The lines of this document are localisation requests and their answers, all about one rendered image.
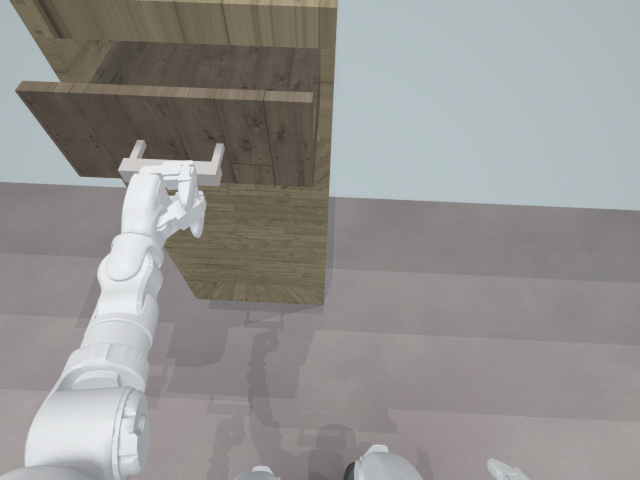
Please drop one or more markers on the drawer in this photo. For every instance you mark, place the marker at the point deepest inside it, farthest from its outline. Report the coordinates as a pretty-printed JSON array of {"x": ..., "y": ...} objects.
[{"x": 261, "y": 102}]

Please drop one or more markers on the robot left shin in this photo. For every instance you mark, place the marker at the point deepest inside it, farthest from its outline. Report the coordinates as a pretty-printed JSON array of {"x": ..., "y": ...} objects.
[{"x": 262, "y": 468}]

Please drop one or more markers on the robot right shin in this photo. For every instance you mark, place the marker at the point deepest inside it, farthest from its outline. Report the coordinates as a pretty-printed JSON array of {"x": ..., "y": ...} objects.
[{"x": 377, "y": 448}]

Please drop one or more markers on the robot shin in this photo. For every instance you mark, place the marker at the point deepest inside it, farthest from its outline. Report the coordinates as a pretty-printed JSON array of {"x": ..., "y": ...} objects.
[
  {"x": 262, "y": 468},
  {"x": 377, "y": 448}
]

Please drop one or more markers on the left robot upper arm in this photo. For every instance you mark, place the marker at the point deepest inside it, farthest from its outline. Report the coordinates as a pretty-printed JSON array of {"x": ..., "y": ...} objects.
[{"x": 89, "y": 434}]

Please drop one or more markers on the handle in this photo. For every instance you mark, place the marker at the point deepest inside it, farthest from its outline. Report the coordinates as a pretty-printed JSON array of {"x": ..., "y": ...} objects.
[{"x": 209, "y": 173}]

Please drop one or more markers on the cabinet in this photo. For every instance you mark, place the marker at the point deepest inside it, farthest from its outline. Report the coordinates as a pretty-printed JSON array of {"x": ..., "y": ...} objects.
[{"x": 260, "y": 243}]

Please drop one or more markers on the robot right hand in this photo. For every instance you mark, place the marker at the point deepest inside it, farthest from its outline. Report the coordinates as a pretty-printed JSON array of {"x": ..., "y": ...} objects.
[{"x": 501, "y": 471}]

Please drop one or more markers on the robot left forearm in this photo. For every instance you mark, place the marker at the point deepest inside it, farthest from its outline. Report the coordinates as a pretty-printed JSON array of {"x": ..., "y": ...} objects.
[{"x": 117, "y": 341}]

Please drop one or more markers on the robot left hand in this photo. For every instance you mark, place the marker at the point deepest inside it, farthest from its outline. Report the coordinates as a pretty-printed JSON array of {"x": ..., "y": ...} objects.
[{"x": 147, "y": 200}]

